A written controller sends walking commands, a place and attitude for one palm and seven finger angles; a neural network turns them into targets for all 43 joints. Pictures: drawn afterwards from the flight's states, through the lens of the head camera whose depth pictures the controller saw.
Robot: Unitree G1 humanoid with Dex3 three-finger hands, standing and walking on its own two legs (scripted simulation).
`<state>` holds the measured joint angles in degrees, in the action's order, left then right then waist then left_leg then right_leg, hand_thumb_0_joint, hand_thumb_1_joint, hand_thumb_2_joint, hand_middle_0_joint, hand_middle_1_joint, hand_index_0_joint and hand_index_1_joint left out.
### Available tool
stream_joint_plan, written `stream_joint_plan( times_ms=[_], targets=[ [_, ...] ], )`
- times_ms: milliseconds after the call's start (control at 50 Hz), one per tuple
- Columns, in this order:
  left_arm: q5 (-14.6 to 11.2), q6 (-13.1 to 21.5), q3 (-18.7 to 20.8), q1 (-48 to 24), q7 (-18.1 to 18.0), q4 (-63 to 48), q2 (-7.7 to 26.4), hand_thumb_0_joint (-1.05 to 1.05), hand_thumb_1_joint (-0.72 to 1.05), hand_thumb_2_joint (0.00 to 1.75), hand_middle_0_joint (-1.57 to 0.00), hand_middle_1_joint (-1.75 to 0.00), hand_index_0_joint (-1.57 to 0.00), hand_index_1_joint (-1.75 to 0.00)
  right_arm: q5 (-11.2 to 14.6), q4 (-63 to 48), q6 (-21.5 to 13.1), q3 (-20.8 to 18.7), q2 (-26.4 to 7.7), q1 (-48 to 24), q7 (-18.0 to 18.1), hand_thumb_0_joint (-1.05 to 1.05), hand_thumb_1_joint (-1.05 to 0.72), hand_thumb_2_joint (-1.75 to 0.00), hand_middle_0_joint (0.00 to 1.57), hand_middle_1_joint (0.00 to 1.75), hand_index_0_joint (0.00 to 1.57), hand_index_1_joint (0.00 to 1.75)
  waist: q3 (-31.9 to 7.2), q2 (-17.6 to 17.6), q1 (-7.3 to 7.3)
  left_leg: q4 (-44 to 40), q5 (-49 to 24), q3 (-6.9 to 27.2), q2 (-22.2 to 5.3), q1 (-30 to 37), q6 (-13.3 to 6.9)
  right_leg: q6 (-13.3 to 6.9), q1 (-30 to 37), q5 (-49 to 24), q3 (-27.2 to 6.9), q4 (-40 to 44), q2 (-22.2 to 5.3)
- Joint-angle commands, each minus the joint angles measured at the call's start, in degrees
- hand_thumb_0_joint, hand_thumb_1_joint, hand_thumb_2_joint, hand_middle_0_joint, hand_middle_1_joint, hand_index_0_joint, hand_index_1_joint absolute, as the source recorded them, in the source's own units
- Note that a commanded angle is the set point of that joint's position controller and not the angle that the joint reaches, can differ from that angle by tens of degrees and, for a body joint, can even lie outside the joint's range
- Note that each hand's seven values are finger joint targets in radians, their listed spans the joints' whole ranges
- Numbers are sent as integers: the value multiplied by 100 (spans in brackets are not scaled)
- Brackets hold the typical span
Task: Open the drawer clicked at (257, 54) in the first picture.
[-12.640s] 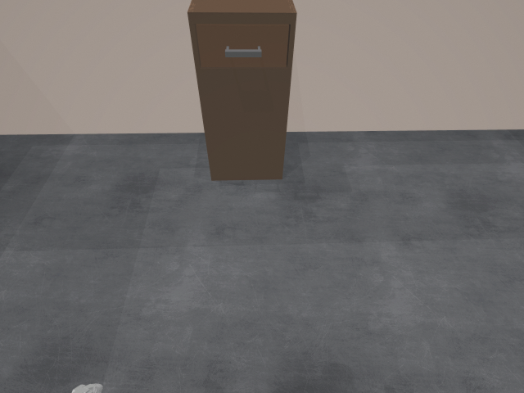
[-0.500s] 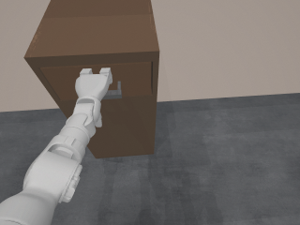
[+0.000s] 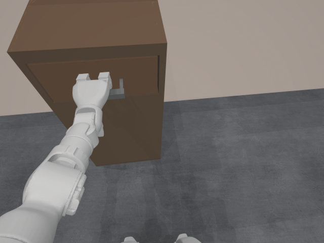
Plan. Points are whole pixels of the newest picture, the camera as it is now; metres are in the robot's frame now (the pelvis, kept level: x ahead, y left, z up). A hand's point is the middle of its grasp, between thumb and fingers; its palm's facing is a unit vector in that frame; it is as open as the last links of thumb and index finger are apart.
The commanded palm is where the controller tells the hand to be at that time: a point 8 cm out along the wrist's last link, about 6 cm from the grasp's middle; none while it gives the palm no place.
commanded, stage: lower the fingers behind the handle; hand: left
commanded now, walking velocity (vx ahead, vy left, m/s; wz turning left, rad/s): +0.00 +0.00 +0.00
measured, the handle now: (101, 89) +0.55 +0.13 +0.00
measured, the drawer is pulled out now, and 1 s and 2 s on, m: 0.00 0.00 0.01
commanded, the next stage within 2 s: close the thumb around the handle in 0.86 s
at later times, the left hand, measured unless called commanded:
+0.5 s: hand (100, 109) +0.50 +0.14 -0.02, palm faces -0.03 -0.02 -1.00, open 13.8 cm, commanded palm +0.48 +0.13 +0.03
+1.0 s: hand (101, 107) +0.50 +0.14 -0.02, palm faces -0.04 -0.02 -1.00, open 13.8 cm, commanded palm +0.49 +0.13 +0.03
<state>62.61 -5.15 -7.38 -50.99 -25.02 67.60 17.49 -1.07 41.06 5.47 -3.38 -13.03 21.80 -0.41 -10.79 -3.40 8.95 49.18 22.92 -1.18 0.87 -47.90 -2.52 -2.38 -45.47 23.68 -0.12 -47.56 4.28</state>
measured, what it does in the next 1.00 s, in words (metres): stands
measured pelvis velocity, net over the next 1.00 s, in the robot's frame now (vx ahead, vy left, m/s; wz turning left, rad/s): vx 0.00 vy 0.00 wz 0.00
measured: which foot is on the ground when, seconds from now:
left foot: down 0.00-1.00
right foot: down 0.00-1.00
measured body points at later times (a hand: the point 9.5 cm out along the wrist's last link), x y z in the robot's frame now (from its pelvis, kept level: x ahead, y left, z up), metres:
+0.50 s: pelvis +0.00 +0.01 -0.02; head +0.11 +0.01 +0.42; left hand +0.49 +0.14 +0.03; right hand -0.01 -0.25 -0.15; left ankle -0.01 +0.09 -0.69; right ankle -0.02 -0.10 -0.69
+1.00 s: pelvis +0.00 +0.00 -0.02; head +0.12 +0.01 +0.41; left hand +0.50 +0.13 +0.03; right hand -0.02 -0.26 -0.15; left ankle -0.01 +0.09 -0.69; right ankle -0.02 -0.10 -0.69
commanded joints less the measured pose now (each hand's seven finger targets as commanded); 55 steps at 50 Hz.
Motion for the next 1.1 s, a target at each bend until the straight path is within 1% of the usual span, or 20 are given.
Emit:
stream_joint_plan(
  times_ms=[0, 60, 100, 160, 180, 240, 280, 360, 400, 460, 540, 620, 700, 780, 860, 900, 940, 960, 1040, 1080],
  targets=[
    [43, -10, 151, -2847, -402, -1179, 880, 0, -50, 30, -30, -120, -30, -120, -63, -301, -98, -312, -857, 655, 31, 0, -90, -90, 20, 30, 20, 30, -2527, -169, 142, -77, -2444, 145, -13, 1921, -16, 28, 671, -2233, -18, 371, -49],
    [4, -115, -49, -2972, -420, -1052, 608, 0, -50, 30, -30, -120, -30, -120, -69, -258, -73, -327, -875, 645, -7, 0, -90, -90, 20, 30, 20, 30, -2491, -90, 262, 1, -2467, 224, -49, 1973, -1, 34, 407, -2111, 33, 316, -29],
    [12, -177, -23, -3115, -442, -986, 671, 0, -50, 30, -30, -120, -30, -120, -78, -229, -59, -320, -894, 671, 1, 0, -90, -90, 20, 30, 20, 30, -2442, -40, 302, 31, -2343, 232, -44, 1856, -9, 40, 352, -2029, 35, 286, -30],
    [20, -215, 141, -3048, -439, -897, 878, 0, -50, 30, -30, -120, -30, -120, -86, -242, -50, -293, -910, 682, 19, 0, -90, -90, 20, 30, 20, 30, -2578, -80, 260, 83, -2392, 256, -41, 1811, -9, 32, 373, -2089, 28, 204, -37],
    [17, -224, 68, -3011, -435, -888, 783, 0, -50, 30, -30, -120, -30, -120, -85, -264, -41, -280, -899, 670, 23, 0, -90, -90, 20, 30, 20, 30, -2576, -137, 258, 104, -2438, 261, -42, 1803, -2, 24, 327, -2096, 47, 177, -33],
    [26, -278, 142, -2988, -443, -633, 857, 0, -50, 30, -30, -120, -30, -120, -101, -246, -48, -250, -905, 658, 39, 0, -90, -90, 20, 30, 20, 30, -2393, 35, 319, 166, -2305, 238, -43, 1545, -26, 39, 280, -2055, 44, 149, -35],
    [56, -259, 253, -3001, -453, -793, 1058, 0, -50, 30, -30, -120, -30, -120, -102, -308, -49, -243, -910, 687, 58, 0, -90, -90, 20, 30, 20, 30, -2633, -92, 252, 220, -2358, 212, -35, 1517, -24, 47, 384, -2182, 12, 73, -50],
    [96, -224, 172, -2855, -457, -855, 882, 0, -50, 30, -30, -120, -30, -120, -113, -336, -49, -254, -883, 713, 45, 0, -90, -90, 20, 30, 20, 30, -2741, -130, 233, 303, -2535, 272, -81, 1626, 9, 36, 240, -2183, 64, -33, -33],
    [80, -220, -26, -2843, -465, -857, 572, 0, -50, 30, -30, -120, -30, -120, -122, -311, -51, -280, -868, 710, 29, 0, -90, -90, 20, 30, 20, 30, -2652, -130, 301, 357, -2596, 296, -112, 1713, 12, 39, 45, -2123, 87, -27, -19],
    [60, -196, 114, -3031, -513, -959, 796, 0, -50, 30, -30, -120, -30, -120, -131, -269, -42, -275, -901, 737, 34, 0, -90, -90, 20, 30, 20, 30, -2711, -93, 329, 390, -2521, 327, -117, 1646, 9, 43, 31, -2083, 69, -73, -32],
    [11, -355, 3, -3128, -537, -823, 658, 0, -50, 30, -30, -120, -30, -120, -125, -228, -26, -259, -884, 726, 13, 0, -90, -90, 20, 30, 20, 30, -2653, -214, 357, 355, -2423, 317, -96, 1599, 14, 30, 12, -1998, 90, -36, -25],
    [-28, -431, -19, -3177, -482, -709, 708, 0, -50, 30, -30, -120, -30, -120, -105, -232, -14, -241, -904, 752, 40, 0, -90, -90, 20, 30, 20, 30, -2562, -74, 434, 329, -2229, 287, -83, 1479, -22, 52, 95, -1965, 66, 26, -29],
    [-7, -355, 50, -3050, -381, -806, 790, 0, -50, 30, -30, -120, -30, -120, -108, -278, -17, -240, -897, 787, 63, 0, -90, -90, 20, 30, 20, 30, -2760, -155, 344, 347, -2423, 289, -88, 1576, -13, 46, 192, -2138, 63, -28, -34],
    [16, -326, 168, -2773, -388, -627, 931, 0, -50, 30, -30, -120, -30, -120, -91, -284, -12, -213, -895, 783, 78, 0, -90, -90, 20, 30, 20, 30, -2484, 10, 320, 361, -2318, 231, -65, 1300, -35, 56, 264, -2194, 27, 8, -36],
    [24, -347, 234, -2976, -464, -692, 1105, 0, -50, 30, -30, -120, -30, -120, -83, -320, -40, -194, -912, 785, 93, 0, -90, -90, 20, 30, 20, 30, -2534, -25, 332, 321, -2121, 213, -43, 1170, -42, 65, 352, -2105, 11, 6, -52],
    [25, -399, 89, -2968, -469, -677, 919, 0, -50, 30, -30, -120, -30, -120, -81, -324, -39, -205, -891, 777, 91, 0, -90, -90, 20, 30, 20, 30, -2549, -75, 359, 330, -2163, 196, -39, 1245, -40, 63, 321, -2120, 14, 36, -47],
    [2, -382, 129, -3106, -449, -818, 940, 0, -50, 30, -30, -120, -30, -120, -90, -309, -50, -222, -900, 777, 83, 0, -90, -90, 20, 30, 20, 30, -2672, -165, 364, 333, -2357, 243, -72, 1441, -21, 53, 293, -2190, 33, -3, -46],
    [-5, -350, 33, -3097, -429, -974, 817, 0, -44, 32, -30, -121, -30, -121, -86, -326, -49, -240, -893, 808, 73, 0, -90, -90, 20, 30, 20, 30, -2870, -287, 341, 359, -2534, 249, -81, 1626, -13, 55, 286, -2287, 34, -26, -38],
    [-66, -273, 28, -2822, -344, -1035, 696, 0, -22, 42, -32, -123, -32, -123, -102, -308, -23, -259, -868, 794, 54, 0, -90, -90, 20, 30, 20, 30, -2879, -220, 282, 379, -2775, 231, -86, 1711, -8, 50, 407, -2548, 29, -3, -32],
    [-27, -265, 38, -2688, -362, -931, 707, 0, -11, 47, -33, -124, -33, -124, -87, -281, -5, -255, -878, 808, 61, 0, -90, -90, 20, 30, 20, 30, -2669, -91, 289, 349, -2672, 250, -90, 1605, -8, 58, 364, -2475, 41, 14, -30]
  ],
)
